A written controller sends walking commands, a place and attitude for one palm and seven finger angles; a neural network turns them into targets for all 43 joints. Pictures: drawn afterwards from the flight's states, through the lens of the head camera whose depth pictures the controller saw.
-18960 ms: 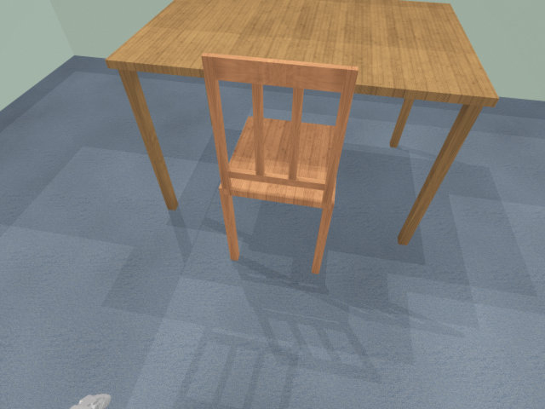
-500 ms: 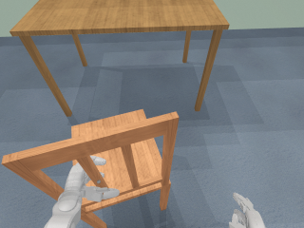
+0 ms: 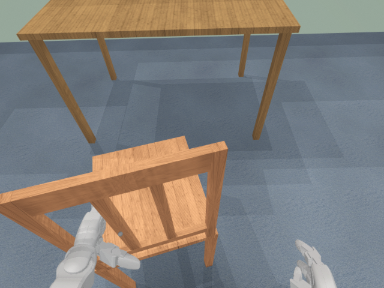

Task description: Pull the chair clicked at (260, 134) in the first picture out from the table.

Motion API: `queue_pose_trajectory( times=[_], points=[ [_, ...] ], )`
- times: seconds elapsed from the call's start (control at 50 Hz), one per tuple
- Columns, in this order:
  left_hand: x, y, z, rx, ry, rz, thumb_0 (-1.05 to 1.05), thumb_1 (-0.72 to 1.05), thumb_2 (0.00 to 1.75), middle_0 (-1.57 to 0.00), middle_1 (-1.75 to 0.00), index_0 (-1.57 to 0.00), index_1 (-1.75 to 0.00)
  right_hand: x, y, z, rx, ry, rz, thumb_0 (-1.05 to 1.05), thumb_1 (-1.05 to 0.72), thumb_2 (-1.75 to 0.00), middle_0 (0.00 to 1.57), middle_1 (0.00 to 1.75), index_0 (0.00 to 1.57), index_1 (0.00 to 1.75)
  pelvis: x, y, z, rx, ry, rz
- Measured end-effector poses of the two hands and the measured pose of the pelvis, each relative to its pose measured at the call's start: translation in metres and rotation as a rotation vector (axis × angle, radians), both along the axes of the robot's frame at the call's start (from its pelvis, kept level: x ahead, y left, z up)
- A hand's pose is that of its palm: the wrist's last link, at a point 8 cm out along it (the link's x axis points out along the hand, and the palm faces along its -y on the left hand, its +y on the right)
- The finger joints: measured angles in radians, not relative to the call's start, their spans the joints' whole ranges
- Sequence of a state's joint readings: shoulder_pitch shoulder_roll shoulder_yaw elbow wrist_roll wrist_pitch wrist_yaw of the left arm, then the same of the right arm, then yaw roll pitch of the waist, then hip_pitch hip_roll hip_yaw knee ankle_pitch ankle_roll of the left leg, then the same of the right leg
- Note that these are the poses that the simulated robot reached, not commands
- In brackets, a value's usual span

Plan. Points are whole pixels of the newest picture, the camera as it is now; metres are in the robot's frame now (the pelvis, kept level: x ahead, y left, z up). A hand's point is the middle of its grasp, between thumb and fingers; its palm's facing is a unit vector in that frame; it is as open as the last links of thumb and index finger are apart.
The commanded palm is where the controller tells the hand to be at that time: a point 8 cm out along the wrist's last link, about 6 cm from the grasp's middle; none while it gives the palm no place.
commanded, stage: draw the fingers out of the gap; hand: left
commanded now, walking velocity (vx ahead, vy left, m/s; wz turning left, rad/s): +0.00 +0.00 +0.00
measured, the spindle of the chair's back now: (120, 226) +0.26 +0.18 -0.05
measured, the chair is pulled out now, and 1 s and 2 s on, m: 0.60 0.60 0.59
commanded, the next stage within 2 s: draw the hand back to the body in 0.74 s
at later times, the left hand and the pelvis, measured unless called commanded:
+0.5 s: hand (113, 281) +0.15 +0.16 -0.03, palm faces +0.04 -0.98 -0.21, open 17.5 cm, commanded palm +0.12 +0.21 +0.00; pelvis +0.00 +0.01 -0.01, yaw +1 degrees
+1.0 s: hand out of the picture +0.11 +0.16 +0.00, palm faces +0.10 -0.99 -0.06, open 17.5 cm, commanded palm +0.07 +0.22 +0.02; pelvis -0.01 +0.01 -0.03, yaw +1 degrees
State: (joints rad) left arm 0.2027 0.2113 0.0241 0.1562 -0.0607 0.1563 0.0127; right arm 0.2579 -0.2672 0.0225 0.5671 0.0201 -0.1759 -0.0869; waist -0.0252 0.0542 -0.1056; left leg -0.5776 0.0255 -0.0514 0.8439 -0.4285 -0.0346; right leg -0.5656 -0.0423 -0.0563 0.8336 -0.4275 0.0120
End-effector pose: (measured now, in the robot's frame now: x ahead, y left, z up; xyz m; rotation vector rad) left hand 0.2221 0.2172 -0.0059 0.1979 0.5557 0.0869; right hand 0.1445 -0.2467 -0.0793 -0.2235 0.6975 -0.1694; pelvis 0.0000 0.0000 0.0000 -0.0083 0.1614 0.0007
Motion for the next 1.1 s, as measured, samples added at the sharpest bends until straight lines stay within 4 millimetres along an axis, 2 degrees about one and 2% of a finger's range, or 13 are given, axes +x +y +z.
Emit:
queue_pose_trajectory(
  times=[0.1, 0.38, 0.6, 0.88, 0.98, 1.1],
  points=[
    [-0.011, 0.000, 0.001, 0.001, 0.016, -0.006, -0.01, -0.54, 0.21, -0.01, -0.02, -0.01, -0.02, -0.003, -0.002, 0.003, 0.004, -0.009, -0.029, 0.01, -0.90, -0.90, 0.21, 0.30, 0.20, 0.30, 0.003, 0.001, 0.000, 0.000, 0.003, -0.007],
    [-0.076, -0.002, -0.001, 0.005, 0.041, 0.029, -0.01, -0.54, 0.21, -0.01, 0.00, 0.00, 0.00, 0.014, 0.016, 0.006, 0.017, -0.085, -0.005, 0.01, -0.90, -0.90, 0.21, 0.30, 0.20, 0.30, 0.000, 0.006, -0.006, -0.009, 0.002, 0.010],
    [-0.099, -0.005, 0.001, -0.005, 0.040, 0.030, -0.01, -0.54, 0.21, -0.01, 0.00, -0.01, 0.00, 0.024, 0.031, 0.008, 0.038, -0.139, 0.011, 0.01, -0.90, -0.90, 0.21, 0.30, 0.20, 0.30, -0.006, 0.007, -0.012, -0.014, 0.001, 0.015],
    [-0.137, -0.011, 0.001, -0.014, 0.071, 0.029, -0.01, -0.54, 0.21, -0.01, 0.00, 0.00, 0.00, 0.017, 0.024, 0.004, 0.028, -0.148, -0.026, 0.01, -0.90, -0.90, 0.21, 0.30, 0.20, 0.30, -0.009, 0.008, -0.019, -0.019, 0.011, 0.015],
    [-0.136, -0.012, 0.015, -0.134, -0.109, 0.050, -0.01, -0.54, 0.21, -0.01, 0.00, -0.01, 0.00, 0.014, 0.023, -0.002, 0.021, -0.158, -0.021, 0.01, -0.90, -0.90, 0.21, 0.30, 0.20, 0.30, -0.014, 0.006, -0.026, -0.024, 0.020, 0.016],
    [-0.122, 0.002, 0.048, -0.110, -0.403, -0.012, -0.01, -0.54, 0.21, -0.01, 0.00, 0.00, 0.00, 0.011, 0.025, -0.015, 0.054, -0.151, -0.013, 0.01, -0.90, -0.90, 0.21, 0.30, 0.20, 0.30, -0.022, 0.003, -0.035, -0.029, 0.021, 0.015]
  ],
)
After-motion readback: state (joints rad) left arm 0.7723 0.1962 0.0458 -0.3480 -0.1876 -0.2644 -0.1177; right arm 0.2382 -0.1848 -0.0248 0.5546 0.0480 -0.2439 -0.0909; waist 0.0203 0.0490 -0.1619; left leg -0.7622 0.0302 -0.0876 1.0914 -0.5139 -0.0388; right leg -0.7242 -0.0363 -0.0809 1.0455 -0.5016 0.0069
